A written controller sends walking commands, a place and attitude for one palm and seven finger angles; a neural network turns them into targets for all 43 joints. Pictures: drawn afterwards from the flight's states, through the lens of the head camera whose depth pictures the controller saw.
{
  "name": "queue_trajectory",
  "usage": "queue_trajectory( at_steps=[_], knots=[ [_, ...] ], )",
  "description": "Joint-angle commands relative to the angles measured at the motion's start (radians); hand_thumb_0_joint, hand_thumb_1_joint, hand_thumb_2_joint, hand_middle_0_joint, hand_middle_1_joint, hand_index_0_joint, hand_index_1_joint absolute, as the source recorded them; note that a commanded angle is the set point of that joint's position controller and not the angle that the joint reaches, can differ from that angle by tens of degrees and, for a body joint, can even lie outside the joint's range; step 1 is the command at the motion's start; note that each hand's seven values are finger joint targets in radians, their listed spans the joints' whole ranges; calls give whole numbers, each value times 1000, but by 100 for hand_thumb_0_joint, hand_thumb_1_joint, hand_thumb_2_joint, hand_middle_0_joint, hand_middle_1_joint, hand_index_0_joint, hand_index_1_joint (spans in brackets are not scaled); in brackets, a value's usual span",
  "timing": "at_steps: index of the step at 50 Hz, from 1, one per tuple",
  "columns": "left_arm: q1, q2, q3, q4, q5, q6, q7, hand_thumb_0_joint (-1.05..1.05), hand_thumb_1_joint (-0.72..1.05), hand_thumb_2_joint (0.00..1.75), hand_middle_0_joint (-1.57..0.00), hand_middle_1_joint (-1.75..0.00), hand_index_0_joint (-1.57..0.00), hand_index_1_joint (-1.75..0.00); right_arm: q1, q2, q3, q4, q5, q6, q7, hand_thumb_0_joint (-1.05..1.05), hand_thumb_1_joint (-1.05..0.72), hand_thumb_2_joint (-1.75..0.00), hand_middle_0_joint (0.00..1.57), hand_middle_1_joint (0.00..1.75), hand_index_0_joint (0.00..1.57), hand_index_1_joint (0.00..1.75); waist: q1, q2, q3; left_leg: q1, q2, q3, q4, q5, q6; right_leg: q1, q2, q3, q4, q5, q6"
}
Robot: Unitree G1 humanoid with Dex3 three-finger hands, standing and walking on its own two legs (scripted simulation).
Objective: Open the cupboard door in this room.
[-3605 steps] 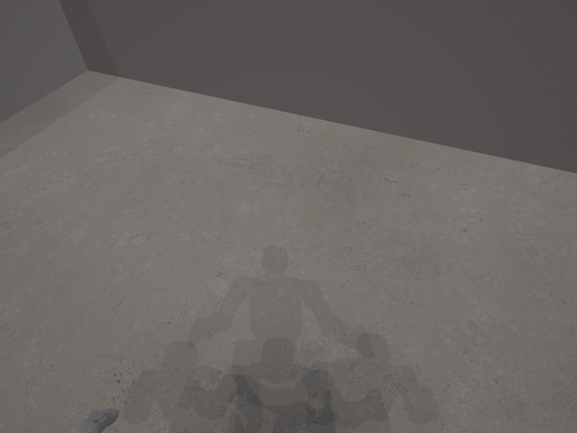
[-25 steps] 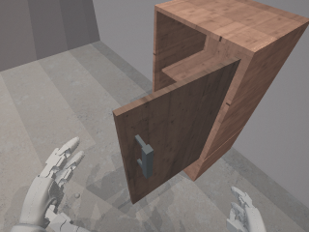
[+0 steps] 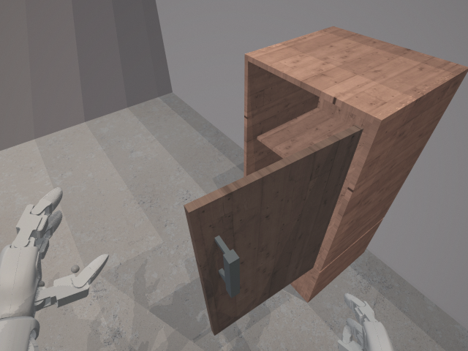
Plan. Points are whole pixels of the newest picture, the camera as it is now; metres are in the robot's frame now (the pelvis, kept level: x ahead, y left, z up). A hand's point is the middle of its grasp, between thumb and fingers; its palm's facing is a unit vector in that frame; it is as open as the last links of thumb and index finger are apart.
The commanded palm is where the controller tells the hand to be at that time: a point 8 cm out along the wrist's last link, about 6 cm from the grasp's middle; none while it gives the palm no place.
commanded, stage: draw the hand back to the body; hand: left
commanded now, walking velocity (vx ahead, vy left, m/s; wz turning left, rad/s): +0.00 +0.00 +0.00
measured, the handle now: (226, 267) +0.29 +0.06 -0.03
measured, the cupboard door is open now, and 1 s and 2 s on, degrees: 86 86 86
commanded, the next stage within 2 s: step back with the hand held close in 0.56 s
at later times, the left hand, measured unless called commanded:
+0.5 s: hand (74, 259) +0.18 +0.23 +0.16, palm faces +0.43 -0.81 -0.39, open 7.5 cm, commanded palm +0.13 +0.27 +0.18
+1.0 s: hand (67, 262) +0.18 +0.24 +0.15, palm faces +0.32 -0.80 -0.50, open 7.4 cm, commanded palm +0.12 +0.29 +0.18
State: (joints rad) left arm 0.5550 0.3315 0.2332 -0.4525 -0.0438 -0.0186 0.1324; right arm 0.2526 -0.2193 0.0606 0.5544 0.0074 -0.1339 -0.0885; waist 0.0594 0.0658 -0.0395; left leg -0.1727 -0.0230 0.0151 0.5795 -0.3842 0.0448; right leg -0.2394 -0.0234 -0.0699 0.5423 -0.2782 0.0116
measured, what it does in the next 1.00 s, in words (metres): stands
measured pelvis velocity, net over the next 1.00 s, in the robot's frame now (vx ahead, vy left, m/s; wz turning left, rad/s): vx -0.03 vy -0.01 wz -0.03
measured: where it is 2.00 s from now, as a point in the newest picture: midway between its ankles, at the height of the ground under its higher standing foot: outside the picture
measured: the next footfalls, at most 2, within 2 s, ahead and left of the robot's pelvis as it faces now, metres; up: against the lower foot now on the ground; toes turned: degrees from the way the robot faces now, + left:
none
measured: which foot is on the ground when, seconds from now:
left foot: down 0.00-1.00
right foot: down 0.00-1.00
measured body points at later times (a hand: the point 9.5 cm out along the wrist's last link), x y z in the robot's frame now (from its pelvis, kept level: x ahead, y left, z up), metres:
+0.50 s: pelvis -0.01 -0.03 +0.01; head -0.02 -0.04 +0.46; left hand +0.15 +0.27 +0.18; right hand +0.18 -0.25 -0.07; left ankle -0.04 +0.08 -0.73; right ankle +0.01 -0.13 -0.73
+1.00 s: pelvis -0.03 -0.01 +0.01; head -0.01 -0.02 +0.46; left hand +0.16 +0.28 +0.18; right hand +0.14 -0.26 -0.07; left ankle -0.04 +0.08 -0.73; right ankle +0.01 -0.13 -0.73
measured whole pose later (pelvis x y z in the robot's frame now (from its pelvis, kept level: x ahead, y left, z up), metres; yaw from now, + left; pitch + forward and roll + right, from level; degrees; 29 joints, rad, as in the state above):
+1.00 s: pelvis -0.03 -0.01 +0.01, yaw -2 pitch +0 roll +0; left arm 0.57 0.40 0.37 -0.47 -0.04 -0.14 0.11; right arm 0.16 -0.24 -0.02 0.58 0.00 -0.03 -0.08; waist 0.00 0.03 0.04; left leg -0.19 -0.02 0.04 0.46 -0.27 0.03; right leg -0.27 -0.01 -0.05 0.42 -0.15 0.00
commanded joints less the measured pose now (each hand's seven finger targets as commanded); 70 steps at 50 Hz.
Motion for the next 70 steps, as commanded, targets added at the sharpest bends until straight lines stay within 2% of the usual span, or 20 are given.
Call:
queue_trajectory(
  at_steps=[1, 9, 13, 19, 23, 27, 33, 34, 35, 36, 38, 41, 45, 51, 55, 62, 64, 67, 68, 70],
  knots=[
    [-86, 163, 147, -207, 0, -80, 11, 0, 62, 78, -19, -30, -19, -30, -137, -113, -51, -143, 1, -57, -7, 0, -90, -90, 20, 30, 20, 30, 6, 10, -17, -48, 62, -45, -162, 425, -58, 150, 9, 16, -82, 221, -40],
    [-175, 216, 248, -191, -14, -106, 12, 0, 90, 90, -20, -30, -20, -30, -164, -110, -60, -105, -3, -48, -5, 0, -90, -90, 20, 30, 20, 30, 12, 14, -4, 0, 51, -18, -201, 374, -39, 194, 9, 33, -147, 240, -41],
    [-142, 141, 179, -111, -18, -101, -7, 0, 90, 90, -20, -30, -20, -30, -168, -117, -68, -97, 1, -31, 2, 0, -90, -90, 20, 30, 20, 30, 3, -24, 54, 2, 54, -15, -218, 332, -28, 174, 12, 34, -175, 204, -35],
    [-155, 199, 220, -180, -12, -120, -1, 0, 90, 90, -20, -30, -20, -30, -184, -116, -74, -99, -8, -35, -1, 0, -90, -90, 20, 30, 20, 30, 17, -20, -39, 38, 43, -7, -217, 350, -19, 231, 7, 48, -180, 242, -34],
    [-173, 213, 230, -194, -8, -124, 6, 0, 90, 90, -20, -30, -20, -30, -190, -107, -69, -88, -8, -45, -7, 0, -90, -90, 20, 30, 20, 30, 15, 25, -15, 43, 37, -6, -221, 336, -22, 220, 7, 53, -195, 230, -36],
    [-162, 197, 223, -144, -12, -124, 3, 0, 90, 90, -20, -30, -20, -30, -191, -105, -72, -79, -8, -48, -8, 0, -90, -90, 20, 30, 20, 30, 12, -31, 28, 40, 40, -4, -224, 311, -18, 199, 8, 57, -217, 202, -32],
    [-163, 173, 200, -118, -12, -128, -5, 0, 90, 90, -20, -30, -20, -30, -195, -107, -76, -71, -8, -47, -3, 0, -90, -90, 20, 30, 20, 30, 11, -26, 31, 48, 42, -3, -233, 294, -16, 196, 9, 58, -227, 175, -29],
    [-260, 208, 218, -152, -11, -132, 0, 0, 90, 90, -20, -30, -20, -30, -199, -112, -75, -68, -6, -47, -4, 0, -90, -90, 20, 30, 20, 30, 4, -27, 17, 55, 39, -3, -231, 288, -14, 194, 9, 65, -233, 164, -29],
    [-423, 375, 379, -185, 7, -188, 17, 0, 90, 90, -20, -30, -20, -30, -170, -115, -58, -105, 7, -32, -2, 0, -90, -90, 20, 30, 20, 30, -40, 28, 120, -28, 47, -28, -220, 188, -6, 95, -38, 154, -280, 158, -32],
    [-271, 272, 312, -93, 4, -191, 6, 0, 90, 90, -20, -30, -20, -30, -165, -112, -77, -81, -4, -20, -5, 0, -90, -90, 20, 30, 20, 30, -42, -80, 80, -28, 50, -43, -179, 199, -3, 91, -60, 160, -291, 168, -33],
    [-142, 209, 253, -77, 4, -178, -8, 0, 90, 90, -20, -30, -20, -30, -174, -123, -86, -92, -9, 4, 6, 0, -90, -90, 20, 30, 20, 30, -46, -114, 28, 20, 45, -22, -145, 259, -5, 80, -76, 160, -290, 232, -34],
    [-69, 200, 246, -131, 4, -192, -6, 0, 90, 90, -20, -30, -20, -30, -179, -131, -92, -101, -15, 23, 7, 0, -90, -90, 20, 30, 20, 30, -50, -11, -58, 6, 61, -27, -168, 345, -15, 132, -77, 128, -215, 352, -39],
    [-21, 262, 306, -221, 2, -192, 12, 0, 90, 90, -20, -30, -20, -30, -184, -139, -105, -124, -13, 48, -1, 0, -90, -90, 20, 30, 20, 30, -43, 1, -164, -23, 81, -45, -167, 513, -26, 213, -59, 97, -111, 518, -34],
    [17, 285, 348, -260, -2, -192, 25, 0, 90, 90, -20, -30, -20, -30, -186, -126, -115, -155, -6, 73, -13, 0, -90, -90, 20, 30, 20, 30, -43, -4, -158, -108, 100, -69, -167, 553, -31, 209, -44, 92, -19, 561, -27],
    [7, 252, 327, -222, 4, -193, 25, 0, 90, 90, -20, -30, -20, -30, -191, -136, -119, -155, -5, 73, -15, 0, -90, -90, 20, 30, 20, 30, -42, 37, -76, -247, 134, -96, -232, 341, 2, 200, -21, 89, 12, 378, -11],
    [-90, 230, 291, -212, 37, -212, 31, 0, 90, 90, -20, -30, -20, -30, -156, -150, -114, -160, -3, 54, -15, 0, -90, -90, 20, 30, 20, 30, -62, -36, 37, -506, 129, -115, -233, -207, 49, 181, -42, 173, -12, 82, -13],
    [-118, 239, 293, -234, 44, -220, 35, 0, 90, 90, -20, -30, -20, -30, -152, -151, -114, -163, -6, 47, -14, 0, -90, -90, 20, 30, 20, 30, -64, -73, 47, -476, 106, -111, -176, -241, 47, 98, -61, 211, -81, -54, -24],
    [-144, 263, 311, -290, 49, -239, 47, 0, 90, 90, -20, -30, -20, -30, -141, -149, -109, -161, -12, 31, -18, 0, -90, -90, 20, 30, 20, 30, -66, -56, 26, -434, 101, -128, -156, -255, 44, 39, -67, 212, -108, -159, -30],
    [-141, 264, 314, -306, 48, -245, 50, 0, 90, 90, -20, -30, -20, -30, -140, -149, -109, -161, -12, 26, -18, 0, -90, -90, 20, 30, 20, 30, -66, -40, 14, -428, 107, -142, -169, -253, 43, 35, -59, 195, -89, -157, -29],
    [-127, 282, 340, -328, 53, -256, 57, 0, 90, 90, -20, -30, -20, -30, -145, -155, -109, -156, -15, 17, -21, 0, -90, -90, 20, 30, 20, 30, -60, 77, -9, -486, 150, -191, -259, -297, 58, 110, -16, 150, 25, -86, -15]
  ],
)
